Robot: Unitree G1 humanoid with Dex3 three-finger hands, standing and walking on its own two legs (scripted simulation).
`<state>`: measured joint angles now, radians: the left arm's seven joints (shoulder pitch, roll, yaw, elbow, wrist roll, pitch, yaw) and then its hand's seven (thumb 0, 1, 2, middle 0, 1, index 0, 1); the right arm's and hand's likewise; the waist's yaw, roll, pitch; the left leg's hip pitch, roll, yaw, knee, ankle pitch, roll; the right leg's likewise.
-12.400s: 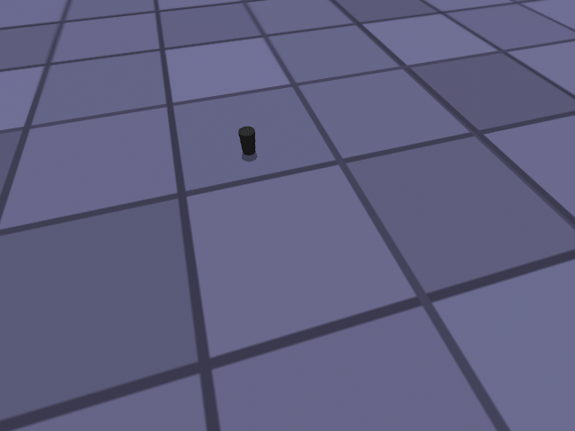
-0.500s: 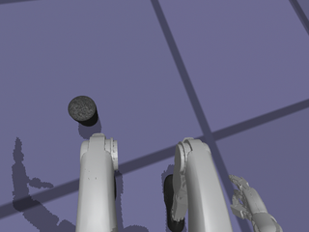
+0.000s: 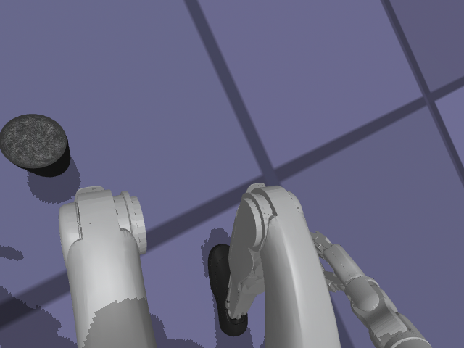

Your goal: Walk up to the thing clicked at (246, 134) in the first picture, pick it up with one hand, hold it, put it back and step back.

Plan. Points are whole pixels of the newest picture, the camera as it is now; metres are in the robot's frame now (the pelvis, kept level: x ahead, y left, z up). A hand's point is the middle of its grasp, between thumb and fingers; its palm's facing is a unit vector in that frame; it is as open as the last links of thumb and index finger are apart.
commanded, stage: close in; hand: left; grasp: from the side
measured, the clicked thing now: (43, 151) +0.41 +0.29 -0.23
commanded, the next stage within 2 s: rest palm in 0.68 s
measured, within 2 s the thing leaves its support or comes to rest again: leaves its support in 1.92 s
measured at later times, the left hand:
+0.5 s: hand (9, 161) +0.37 +0.32 -0.17, palm faces +0.31 -0.95 +0.03, open 17.6 cm
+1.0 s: hand (29, 157) +0.38 +0.30 -0.19, palm faces +0.33 -0.95 +0.01, open 16.0 cm
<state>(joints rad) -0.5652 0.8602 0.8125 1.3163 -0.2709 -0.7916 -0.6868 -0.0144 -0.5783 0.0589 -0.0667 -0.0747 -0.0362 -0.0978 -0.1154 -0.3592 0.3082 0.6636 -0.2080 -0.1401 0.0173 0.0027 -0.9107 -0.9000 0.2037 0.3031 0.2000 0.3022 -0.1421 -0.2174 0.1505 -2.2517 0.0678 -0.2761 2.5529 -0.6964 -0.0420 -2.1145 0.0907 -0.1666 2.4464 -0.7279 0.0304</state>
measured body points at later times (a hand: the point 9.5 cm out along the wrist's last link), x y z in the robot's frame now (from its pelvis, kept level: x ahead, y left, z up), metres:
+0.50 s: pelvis -0.01 +0.01 -0.03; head +0.20 +0.18 +0.33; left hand +0.35 +0.37 -0.17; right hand +0.18 -0.23 -0.07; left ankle +0.08 +0.14 -0.27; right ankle +0.10 -0.11 -0.27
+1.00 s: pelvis -0.02 +0.01 -0.03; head +0.20 +0.19 +0.32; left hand +0.36 +0.35 -0.19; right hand +0.17 -0.23 -0.06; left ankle +0.08 +0.14 -0.27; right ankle +0.10 -0.11 -0.27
